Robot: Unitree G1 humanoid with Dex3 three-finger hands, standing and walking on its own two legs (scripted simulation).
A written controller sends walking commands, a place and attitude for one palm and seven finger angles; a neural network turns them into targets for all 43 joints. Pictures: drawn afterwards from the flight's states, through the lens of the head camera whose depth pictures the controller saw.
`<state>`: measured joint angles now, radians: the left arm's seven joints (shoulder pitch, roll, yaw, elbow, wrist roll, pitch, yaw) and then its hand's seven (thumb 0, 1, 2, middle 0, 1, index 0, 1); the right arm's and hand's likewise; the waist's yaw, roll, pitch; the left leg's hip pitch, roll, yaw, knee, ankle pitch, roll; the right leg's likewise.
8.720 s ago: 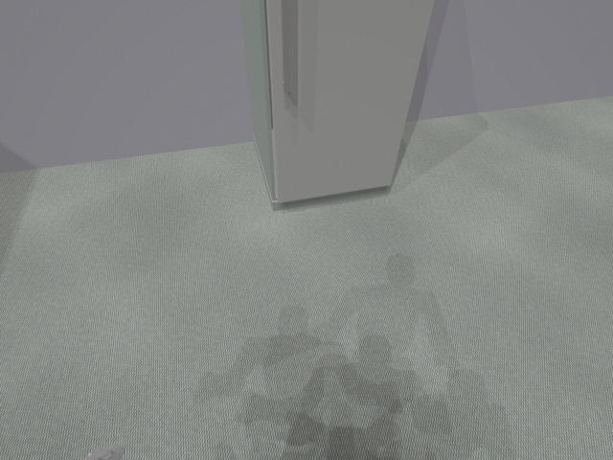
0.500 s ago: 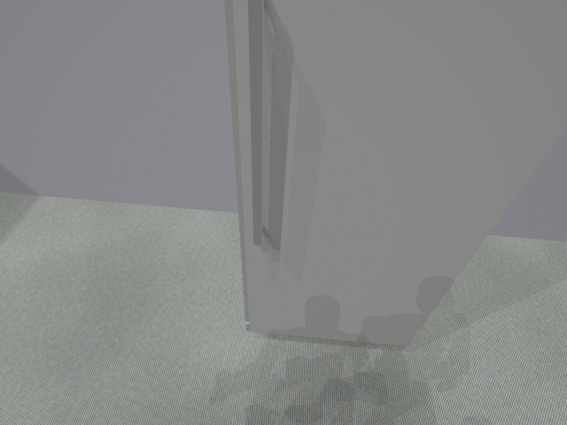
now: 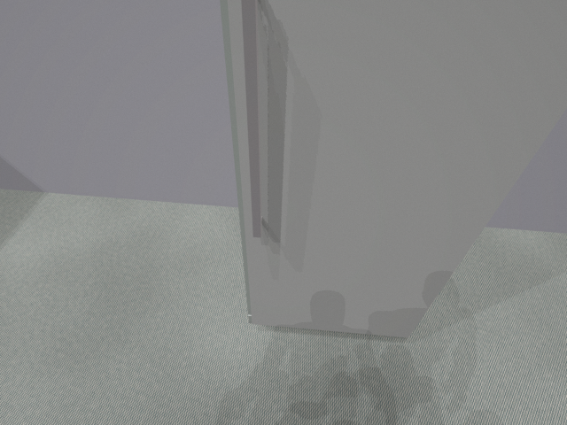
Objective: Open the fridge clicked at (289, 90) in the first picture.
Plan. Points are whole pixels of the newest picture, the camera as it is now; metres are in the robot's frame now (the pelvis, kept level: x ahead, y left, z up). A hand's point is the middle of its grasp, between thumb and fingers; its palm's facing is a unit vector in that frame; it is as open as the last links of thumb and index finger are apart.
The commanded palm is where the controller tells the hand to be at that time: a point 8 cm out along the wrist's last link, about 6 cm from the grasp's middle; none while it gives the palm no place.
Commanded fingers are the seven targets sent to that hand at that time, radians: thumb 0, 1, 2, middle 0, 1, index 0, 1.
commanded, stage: look again from close up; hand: left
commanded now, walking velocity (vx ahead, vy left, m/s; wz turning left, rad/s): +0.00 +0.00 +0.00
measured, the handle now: (255, 138) +0.56 +0.09 +0.12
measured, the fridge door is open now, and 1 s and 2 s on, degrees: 0 0 0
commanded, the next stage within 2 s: raise the hand to about handle height in 1.90 s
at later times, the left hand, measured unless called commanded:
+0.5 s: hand out of the picture +0.01 +0.16 -0.18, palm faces +0.00 -0.98 -0.20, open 7.4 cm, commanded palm none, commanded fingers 0.00 0.90 0.90 -0.20 -0.30 -0.20 -0.30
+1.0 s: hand out of the picture -0.01 +0.16 -0.18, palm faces +0.02 -0.98 -0.18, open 7.4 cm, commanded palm none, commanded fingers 0.00 0.90 0.90 -0.20 -0.30 -0.20 -0.30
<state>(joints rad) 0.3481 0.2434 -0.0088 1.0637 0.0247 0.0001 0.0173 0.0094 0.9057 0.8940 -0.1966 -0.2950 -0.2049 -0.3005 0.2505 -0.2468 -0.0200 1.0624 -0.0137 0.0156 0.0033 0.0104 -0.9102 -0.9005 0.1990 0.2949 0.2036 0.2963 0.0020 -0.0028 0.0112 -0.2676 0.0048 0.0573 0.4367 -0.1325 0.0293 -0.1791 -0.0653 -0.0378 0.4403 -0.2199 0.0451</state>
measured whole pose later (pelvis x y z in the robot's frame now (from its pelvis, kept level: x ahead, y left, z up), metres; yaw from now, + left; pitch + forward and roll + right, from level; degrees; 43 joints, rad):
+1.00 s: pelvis +0.02 -0.01 +0.00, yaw -1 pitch -2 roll +0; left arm 0.36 0.14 0.00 1.09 0.02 -0.01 0.04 0.01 0.91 0.89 -0.19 -0.29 -0.20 -0.30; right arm 0.28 -0.14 -0.01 1.11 -0.01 0.01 -0.01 0.01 -0.92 -0.90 0.20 0.29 0.20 0.30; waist 0.00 -0.01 0.03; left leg -0.26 0.02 0.06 0.45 -0.16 0.02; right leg -0.17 -0.05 -0.03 0.44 -0.24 0.04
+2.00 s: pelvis +0.03 -0.01 +0.00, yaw -1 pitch -1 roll +0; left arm 0.31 0.16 0.01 1.10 0.02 -0.02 0.03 0.01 0.91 0.89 -0.20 -0.29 -0.20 -0.30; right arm 0.25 -0.16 -0.01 1.11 -0.01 0.00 -0.01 0.01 -0.91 -0.90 0.20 0.29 0.20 0.30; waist 0.00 -0.01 0.04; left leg -0.24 0.02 0.07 0.43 -0.18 0.01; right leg -0.15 -0.05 -0.03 0.42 -0.25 0.04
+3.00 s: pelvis +0.02 -0.03 -0.07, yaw +0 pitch +13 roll -2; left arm 0.35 0.31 0.34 0.11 -0.37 -0.39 -0.43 0.01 -0.07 0.48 -0.26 -0.92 -0.27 -0.92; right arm 0.29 -0.27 -0.03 0.60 0.04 -0.23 -0.08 0.02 -0.91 -0.90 0.20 0.30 0.20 0.30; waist 0.00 0.03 -0.12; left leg -0.86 0.06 -0.01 1.06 -0.42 -0.01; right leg -0.74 -0.03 -0.07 1.04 -0.52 0.01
